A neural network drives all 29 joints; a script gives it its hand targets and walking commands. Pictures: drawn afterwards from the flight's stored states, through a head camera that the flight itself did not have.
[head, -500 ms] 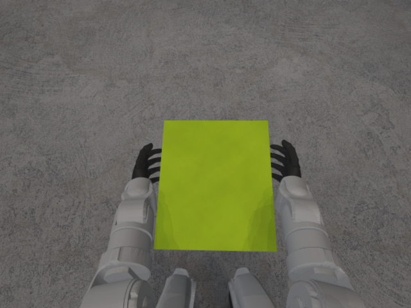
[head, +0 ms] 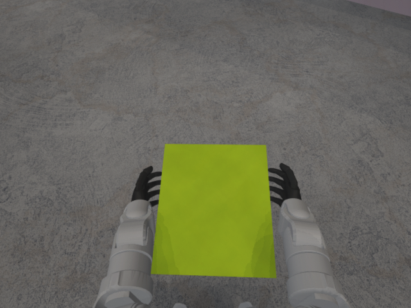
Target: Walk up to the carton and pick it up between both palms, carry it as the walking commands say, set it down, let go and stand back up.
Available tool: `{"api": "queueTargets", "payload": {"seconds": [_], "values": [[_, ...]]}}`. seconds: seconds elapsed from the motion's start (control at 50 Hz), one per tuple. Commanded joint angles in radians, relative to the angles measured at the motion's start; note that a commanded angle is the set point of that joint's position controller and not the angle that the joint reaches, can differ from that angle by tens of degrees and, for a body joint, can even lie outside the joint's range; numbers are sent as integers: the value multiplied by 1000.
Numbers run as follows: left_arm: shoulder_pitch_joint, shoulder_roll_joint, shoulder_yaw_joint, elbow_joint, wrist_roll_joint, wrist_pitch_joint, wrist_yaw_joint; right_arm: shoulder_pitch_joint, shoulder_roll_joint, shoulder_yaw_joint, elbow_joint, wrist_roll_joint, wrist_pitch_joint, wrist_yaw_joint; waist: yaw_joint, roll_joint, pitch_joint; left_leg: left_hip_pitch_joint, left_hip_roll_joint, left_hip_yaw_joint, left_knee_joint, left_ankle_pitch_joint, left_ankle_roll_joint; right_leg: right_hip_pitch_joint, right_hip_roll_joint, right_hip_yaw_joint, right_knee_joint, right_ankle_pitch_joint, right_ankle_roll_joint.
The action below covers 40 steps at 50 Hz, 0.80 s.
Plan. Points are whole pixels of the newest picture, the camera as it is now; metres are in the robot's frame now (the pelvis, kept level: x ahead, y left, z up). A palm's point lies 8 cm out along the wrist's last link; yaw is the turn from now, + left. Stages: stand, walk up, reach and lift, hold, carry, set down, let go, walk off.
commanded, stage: reach and lift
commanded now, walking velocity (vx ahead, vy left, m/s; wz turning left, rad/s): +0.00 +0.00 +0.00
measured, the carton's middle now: (214, 213) +0.35 -0.01 -0.11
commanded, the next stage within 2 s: hold in 1.98 s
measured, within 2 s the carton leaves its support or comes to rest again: neither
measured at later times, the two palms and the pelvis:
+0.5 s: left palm (135, 196) +0.33 +0.14 +0.04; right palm (307, 196) +0.32 -0.16 +0.05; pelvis +0.01 +0.00 +0.03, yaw +0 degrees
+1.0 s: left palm (128, 191) +0.31 +0.14 +0.10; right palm (324, 187) +0.31 -0.17 +0.10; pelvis +0.02 +0.00 +0.04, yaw +0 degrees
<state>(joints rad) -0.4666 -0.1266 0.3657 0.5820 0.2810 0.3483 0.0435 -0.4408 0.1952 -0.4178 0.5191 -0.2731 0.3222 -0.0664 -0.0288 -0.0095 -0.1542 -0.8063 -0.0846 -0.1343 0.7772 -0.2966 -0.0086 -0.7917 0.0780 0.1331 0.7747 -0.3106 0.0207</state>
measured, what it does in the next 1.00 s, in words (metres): stands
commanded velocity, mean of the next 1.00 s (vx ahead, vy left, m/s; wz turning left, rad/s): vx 0.00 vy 0.00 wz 0.00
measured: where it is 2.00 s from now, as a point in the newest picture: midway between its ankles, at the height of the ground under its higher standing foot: outside the picture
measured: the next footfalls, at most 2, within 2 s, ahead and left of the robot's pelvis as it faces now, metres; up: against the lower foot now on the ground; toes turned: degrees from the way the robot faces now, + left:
none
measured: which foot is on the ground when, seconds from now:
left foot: down 0.00-1.00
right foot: down 0.00-1.00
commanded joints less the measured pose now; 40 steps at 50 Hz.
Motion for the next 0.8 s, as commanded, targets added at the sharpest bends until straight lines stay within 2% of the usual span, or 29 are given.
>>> {"api": "queueTargets", "payload": {"seconds": [0.0,0.3,0.44,0.78], "values": [[-532,-965,-560,5,-156,-25,-291,-468,939,582,100,134,26,295,1,19,-509,362,-22,60,-106,276,8,302,21,-62,-110,298,-3],[-478,-992,-606,-59,-189,63,-290,-414,917,601,36,157,114,321,-2,27,-372,558,-2,47,-264,280,-1,463,18,-69,-254,292,-13],[-465,-986,-616,-98,-209,118,-295,-405,921,619,0,181,171,329,-1,19,-288,629,4,48,-326,241,-2,537,13,-70,-314,260,-12],[-442,-956,-673,-267,-276,282,-312,-374,959,689,-146,260,341,315,-1,-1,-152,767,4,44,-407,242,9,699,-5,-57,-417,296,4]]}}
